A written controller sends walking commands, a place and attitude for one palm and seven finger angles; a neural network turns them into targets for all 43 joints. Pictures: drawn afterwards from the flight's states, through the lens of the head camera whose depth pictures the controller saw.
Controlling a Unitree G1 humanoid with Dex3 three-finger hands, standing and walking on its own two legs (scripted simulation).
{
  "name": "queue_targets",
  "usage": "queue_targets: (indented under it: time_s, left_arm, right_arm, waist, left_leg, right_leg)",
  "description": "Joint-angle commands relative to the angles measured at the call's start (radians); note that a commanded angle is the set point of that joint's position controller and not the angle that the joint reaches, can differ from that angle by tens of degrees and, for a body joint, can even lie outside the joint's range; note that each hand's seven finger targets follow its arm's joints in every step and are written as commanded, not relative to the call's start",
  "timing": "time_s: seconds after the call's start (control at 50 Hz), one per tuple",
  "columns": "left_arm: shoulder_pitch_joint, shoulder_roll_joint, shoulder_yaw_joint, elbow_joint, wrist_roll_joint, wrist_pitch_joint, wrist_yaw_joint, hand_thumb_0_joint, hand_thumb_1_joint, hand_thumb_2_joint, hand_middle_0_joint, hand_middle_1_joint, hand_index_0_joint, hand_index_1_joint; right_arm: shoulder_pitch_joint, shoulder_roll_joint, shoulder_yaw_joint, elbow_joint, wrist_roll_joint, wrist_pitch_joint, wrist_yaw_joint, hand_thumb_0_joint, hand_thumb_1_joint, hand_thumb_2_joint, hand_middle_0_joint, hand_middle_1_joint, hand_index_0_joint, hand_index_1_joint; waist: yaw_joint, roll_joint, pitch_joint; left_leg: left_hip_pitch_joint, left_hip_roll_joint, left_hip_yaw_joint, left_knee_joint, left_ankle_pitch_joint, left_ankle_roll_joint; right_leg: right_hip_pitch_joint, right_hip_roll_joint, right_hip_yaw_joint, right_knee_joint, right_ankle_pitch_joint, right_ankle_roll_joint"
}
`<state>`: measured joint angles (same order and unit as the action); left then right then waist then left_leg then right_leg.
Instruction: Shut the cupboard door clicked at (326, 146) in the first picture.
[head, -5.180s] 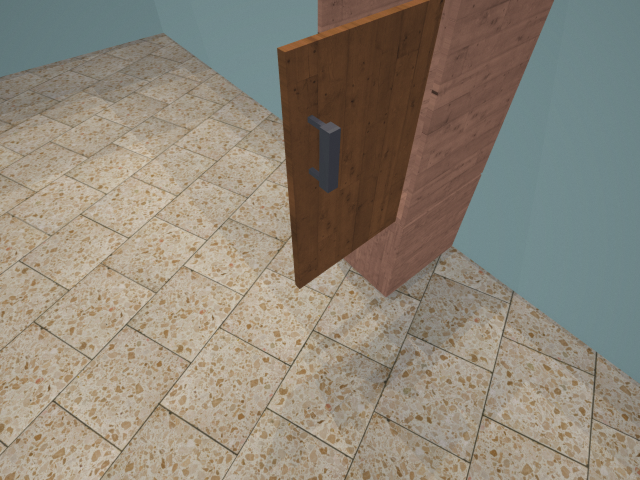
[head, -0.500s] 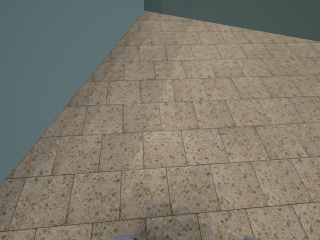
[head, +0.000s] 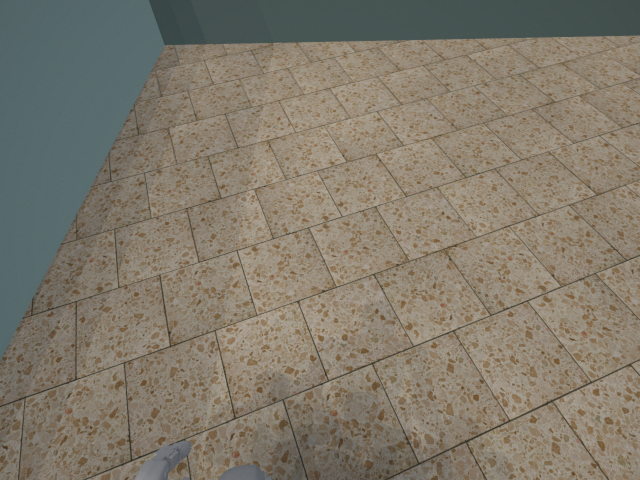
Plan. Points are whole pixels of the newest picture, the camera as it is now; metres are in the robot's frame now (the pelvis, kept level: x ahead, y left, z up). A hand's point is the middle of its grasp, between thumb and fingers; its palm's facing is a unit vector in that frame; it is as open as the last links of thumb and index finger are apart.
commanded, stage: walk around to get in front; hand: left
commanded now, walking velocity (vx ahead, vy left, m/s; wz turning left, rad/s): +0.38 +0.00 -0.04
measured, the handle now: out of the picture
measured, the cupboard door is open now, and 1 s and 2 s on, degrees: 91 91 91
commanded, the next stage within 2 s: walk to a spot facing it in 0.22 s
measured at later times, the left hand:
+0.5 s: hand (209, 388) +0.27 +0.19 -0.17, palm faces +0.04 -0.98 -0.18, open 7.3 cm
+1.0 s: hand (206, 355) +0.33 +0.22 -0.19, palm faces +0.36 -0.91 -0.22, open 7.3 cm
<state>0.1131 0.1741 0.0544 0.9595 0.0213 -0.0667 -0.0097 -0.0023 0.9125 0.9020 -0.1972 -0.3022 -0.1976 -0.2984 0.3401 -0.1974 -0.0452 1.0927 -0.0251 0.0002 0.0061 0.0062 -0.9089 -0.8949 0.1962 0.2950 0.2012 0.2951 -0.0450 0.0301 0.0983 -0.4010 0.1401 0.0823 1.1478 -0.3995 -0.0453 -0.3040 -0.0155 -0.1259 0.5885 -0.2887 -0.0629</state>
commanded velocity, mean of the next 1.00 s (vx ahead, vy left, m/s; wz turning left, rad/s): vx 0.10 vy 0.00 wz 0.41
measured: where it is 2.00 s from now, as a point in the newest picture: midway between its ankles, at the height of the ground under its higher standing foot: (347, 399)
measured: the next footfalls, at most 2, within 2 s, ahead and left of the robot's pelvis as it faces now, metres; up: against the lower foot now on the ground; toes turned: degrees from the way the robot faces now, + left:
left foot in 0.30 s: +0.29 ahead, +0.13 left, +0.00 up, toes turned +8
right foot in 0.62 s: +0.38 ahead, -0.13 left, +0.00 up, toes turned -2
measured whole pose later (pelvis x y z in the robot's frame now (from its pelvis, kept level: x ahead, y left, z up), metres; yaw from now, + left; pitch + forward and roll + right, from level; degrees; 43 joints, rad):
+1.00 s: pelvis +0.34 +0.01 -0.01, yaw +20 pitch +1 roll +0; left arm 0.20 0.23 0.06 0.96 0.03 0.03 0.02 0.00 0.92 0.90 -0.20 -0.30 -0.20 -0.30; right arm 0.11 -0.23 -0.06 0.90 -0.02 0.01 0.02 0.00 -0.91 -0.90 0.19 0.29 0.20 0.29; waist 0.00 -0.06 0.08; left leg -0.40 0.04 0.12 0.69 -0.29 0.04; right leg -0.38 -0.16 -0.16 1.00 -0.56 0.07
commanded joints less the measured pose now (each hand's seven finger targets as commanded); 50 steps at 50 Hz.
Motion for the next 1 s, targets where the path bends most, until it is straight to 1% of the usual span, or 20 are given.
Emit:
queue_targets:
  time_s: [0.0, 0.18, 0.24, 0.26, 0.28, 0.3, 0.34, 0.42, 0.54, 0.56, 0.6, 0.64, 0.68, 0.74, 0.86, 0.88, 0.9, 0.92, 0.94, 0.98]
  left_arm:
    - [0.126, 0.121, 0.025, 0.025, 0.001, -0.012, 0.014, 0.0, 0.9, 0.9, -0.2, -0.3, -0.2, -0.3]
    - [0.225, 0.144, 0.021, 0.108, -0.003, -0.024, 0.01, 0.0, 0.9, 0.9, -0.2, -0.3, -0.2, -0.3]
    - [0.209, 0.139, 0.021, 0.109, -0.009, -0.022, 0.013, 0.0, 0.9, 0.9, -0.2, -0.3, -0.2, -0.3]
    - [0.232, 0.107, 0.017, 0.089, -0.016, -0.018, 0.009, 0.0, 0.9, 0.9, -0.2, -0.3, -0.2, -0.3]
    - [0.249, 0.062, 0.004, 0.059, -0.022, -0.022, -0.002, 0.0, 0.9, 0.9, -0.2, -0.3, -0.2, -0.3]
    - [0.17, 0.089, 0.003, 0.042, -0.011, -0.018, 0.006, 0.0, 0.9, 0.9, -0.2, -0.3, -0.2, -0.3]
    - [0.098, 0.065, 0.008, 0.038, -0.004, -0.014, 0.003, 0.0, 0.9, 0.9, -0.2, -0.3, -0.2, -0.3]
    - [0.174, -0.002, -0.01, 0.067, 0.0, 0.026, 0.003, 0.0, 0.9, 0.9, -0.2, -0.3, -0.2, -0.3]
    - [0.19, 0.059, 0.017, 0.039, -0.003, 0.044, 0.011, 0.0, 0.9, 0.9, -0.2, -0.3, -0.2, -0.3]
    - [0.212, 0.099, 0.029, 0.038, -0.001, 0.039, 0.016, 0.0, 0.9, 0.9, -0.2, -0.3, -0.2, -0.3]
    - [0.279, 0.26, 0.06, 0.024, 0.011, 0.033, 0.032, 0.0, 0.9, 0.9, -0.2, -0.3, -0.2, -0.3]
    - [0.201, 0.217, 0.046, -0.001, 0.003, 0.03, 0.044, 0.0, 0.9, 0.9, -0.2, -0.3, -0.2, -0.3]
    - [0.12, 0.169, 0.031, -0.029, 0.004, 0.035, 0.047, 0.0, 0.9, 0.9, -0.2, -0.3, -0.2, -0.3]
    - [0.094, 0.17, 0.032, -0.043, 0.008, 0.037, 0.046, 0.0, 0.9, 0.9, -0.2, -0.3, -0.2, -0.3]
    - [0.112, 0.22, 0.052, -0.056, 0.004, 0.043, 0.035, 0.0, 0.9, 0.9, -0.2, -0.3, -0.2, -0.3]
    - [0.096, 0.216, 0.051, -0.066, -0.002, 0.046, 0.032, 0.0, 0.9, 0.9, -0.2, -0.3, -0.2, -0.3]
    - [0.102, 0.168, 0.045, -0.099, -0.008, 0.052, 0.027, 0.0, 0.9, 0.9, -0.2, -0.3, -0.2, -0.3]
    - [0.048, 0.115, 0.023, -0.156, -0.013, 0.058, 0.026, 0.0, 0.9, 0.9, -0.2, -0.3, -0.2, -0.3]
    - [-0.007, 0.143, 0.024, -0.167, 0.001, 0.073, 0.036, 0.0, 0.9, 0.9, -0.2, -0.3, -0.2, -0.3]
    - [-0.018, 0.129, 0.03, -0.142, 0.0, 0.076, 0.033, 0.0, 0.9, 0.9, -0.2, -0.3, -0.2, -0.3]
  right_arm:
    - [0.016, -0.013, -0.011, -0.074, -0.003, -0.023, 0.002, 0.0, -0.9, -0.9, 0.2, 0.3, 0.2, 0.3]
    - [-0.2, -0.031, -0.012, -0.155, 0.002, -0.05, 0.025, 0.0, -0.9, -0.9, 0.2, 0.3, 0.2, 0.3]
    - [0.001, -0.081, -0.025, -0.085, -0.008, -0.066, 0.006, 0.0, -0.9, -0.9, 0.2, 0.3, 0.2, 0.3]
    - [0.151, -0.171, -0.046, -0.051, -0.023, -0.074, -0.007, 0.0, -0.9, -0.9, 0.2, 0.3, 0.2, 0.3]
    - [0.25, -0.262, -0.064, -0.031, -0.024, -0.067, -0.017, 0.0, -0.9, -0.9, 0.2, 0.3, 0.2, 0.3]
    - [0.213, -0.238, -0.056, -0.035, -0.013, -0.055, -0.025, 0.0, -0.9, -0.9, 0.2, 0.3, 0.2, 0.3]
    - [0.081, -0.142, -0.033, -0.068, -0.007, -0.066, -0.034, 0.0, -0.9, -0.9, 0.2, 0.3, 0.2, 0.3]
    - [-0.026, -0.107, -0.011, -0.068, 0.001, -0.073, -0.038, 0.0, -0.9, -0.9, 0.2, 0.3, 0.2, 0.3]
    - [-0.11, -0.152, -0.037, -0.104, 0.005, -0.014, -0.024, 0.0, -0.9, -0.9, 0.2, 0.3, 0.2, 0.3]
    - [-0.128, -0.136, -0.038, -0.117, 0.008, -0.008, -0.019, 0.0, -0.9, -0.9, 0.2, 0.3, 0.2, 0.3]
    - [-0.122, -0.065, -0.033, -0.161, 0.012, 0.006, -0.003, 0.0, -0.9, -0.9, 0.2, 0.3, 0.2, 0.3]
    - [-0.138, -0.075, -0.039, -0.149, 0.011, 0.018, -0.005, 0.0, -0.9, -0.9, 0.2, 0.3, 0.2, 0.3]
    - [-0.131, -0.059, -0.035, -0.141, 0.01, 0.029, 0.005, 0.0, -0.9, -0.9, 0.2, 0.3, 0.2, 0.3]
    - [-0.135, -0.026, -0.022, -0.149, 0.011, 0.038, 0.017, 0.0, -0.9, -0.9, 0.2, 0.3, 0.2, 0.3]
    - [-0.143, -0.066, -0.027, -0.204, 0.007, 0.027, 0.025, 0.0, -0.9, -0.9, 0.2, 0.3, 0.2, 0.3]
    - [-0.074, -0.111, -0.039, -0.195, 0.002, 0.021, 0.025, 0.0, -0.9, -0.9, 0.2, 0.3, 0.2, 0.3]
    - [-0.013, -0.215, -0.064, -0.198, -0.006, 0.013, 0.021, 0.0, -0.9, -0.9, 0.2, 0.3, 0.2, 0.3]
    - [0.051, -0.317, -0.086, -0.195, -0.002, 0.014, 0.009, 0.0, -0.9, -0.9, 0.2, 0.3, 0.2, 0.3]
    - [0.062, -0.305, -0.082, -0.175, 0.002, 0.014, -0.003, 0.0, -0.9, -0.9, 0.2, 0.3, 0.2, 0.3]
    - [-0.057, -0.265, -0.076, -0.214, 0.0, 0.011, -0.019, 0.0, -0.9, -0.9, 0.2, 0.3, 0.2, 0.3]
  waist:
    - [0.01, -0.156, -0.079]
    - [0.052, -0.109, -0.012]
    - [-0.055, -0.036, -0.091]
    - [-0.101, 0.102, -0.214]
    - [-0.107, 0.275, -0.297]
    - [-0.096, 0.183, -0.267]
    - [-0.039, 0.099, -0.099]
    - [0.048, 0.087, -0.13]
    - [0.089, 0.109, -0.107]
    - [0.108, 0.042, -0.103]
    - [0.144, -0.362, -0.151]
    - [0.109, -0.29, -0.138]
    - [0.069, -0.237, -0.134]
    - [0.05, -0.21, -0.107]
    - [0.038, -0.199, -0.142]
    - [-0.008, -0.129, -0.19]
    - [-0.039, 0.129, -0.26]
    - [-0.082, 0.338, -0.284]
    - [-0.083, 0.186, -0.287]
    - [-0.038, 0.183, -0.197]
  left_leg:
    - [-0.121, 0.021, -0.017, -0.138, 0.098, -0.011]
    - [-0.101, -0.04, 0.033, -0.507, 0.185, 0.024]
    - [0.257, -0.094, 0.062, -0.655, 0.239, 0.063]
    - [0.508, 0.097, -0.191, -0.692, 0.264, 0.149]
    - [0.662, 0.335, -0.503, -0.797, 0.335, 0.271]
    - [0.571, 0.359, -0.518, -0.826, 0.338, 0.285]
    - [0.337, 0.282, -0.386, -0.859, 0.482, 0.254]
    - [0.191, 0.127, -0.094, -0.811, 0.775, 0.186]
    - [0.021, 0.067, -0.159, -0.737, 0.393, 0.145]
    - [-0.055, 0.022, -0.146, -0.683, 0.259, 0.105]
    - [-0.208, -0.155, 0.017, -0.245, -0.233, 0.007]
    - [-0.231, -0.077, -0.07, 0.036, -0.183, -0.001]
    - [-0.193, -0.05, -0.059, 0.048, -0.096, -0.012]
    - [-0.117, -0.062, 0.007, -0.166, -0.055, -0.019]
    - [0.064, -0.121, 0.094, -0.551, 0.116, 0.007]
    - [0.207, -0.109, 0.071, -0.657, 0.252, 0.02]
    - [0.391, 0.091, -0.199, -0.716, 0.547, 0.107]
    - [0.439, 0.327, -0.498, -0.76, 0.922, 0.274]
    - [0.412, 0.323, -0.462, -0.748, 0.776, 0.294]
    - [0.304, 0.228, -0.384, -0.759, 0.637, 0.249]
  right_leg:
    - [0.12, -0.237, 0.202, -0.377, 0.233, -0.118]
    - [0.258, -0.251, 0.193, -0.353, 0.305, -0.105]
    - [0.161, -0.182, 0.1, -0.033, 0.576, -0.051]
    - [-0.036, -0.083, 0.039, 0.236, 0.381, 0.008]
    - [-0.247, 0.043, 0.014, 0.567, -0.225, 0.033]
    - [-0.31, -0.004, 0.117, 0.72, -0.26, 0.021]
    - [-0.347, -0.081, 0.143, 0.745, -0.125, 0.052]
    - [-0.093, -0.081, 0.083, 0.321, -0.097, 0.095]
    - [0.13, -0.023, 0.001, 0.002, 0.097, 0.114]
    - [0.226, -0.064, 0.04, -0.09, 0.135, 0.109]
    - [0.313, -0.481, 0.42, -0.307, 0.217, -0.048]
    - [0.244, -0.475, 0.368, -0.287, 0.309, -0.107]
    - [0.189, -0.393, 0.15, -0.248, 0.417, -0.06]
    - [0.162, -0.356, -0.001, -0.212, 0.514, -0.028]
    - [0.186, -0.344, -0.087, -0.029, 0.588, 0.022]
    - [0.119, -0.334, -0.106, 0.096, 0.517, 0.053]
    - [-0.092, -0.226, -0.127, 0.318, 0.155, 0.119]
    - [-0.288, -0.108, -0.042, 0.54, -0.427, 0.162]
    - [-0.315, -0.107, 0.085, 0.624, -0.388, 0.142]
    - [-0.353, -0.115, 0.131, 0.653, -0.248, 0.147]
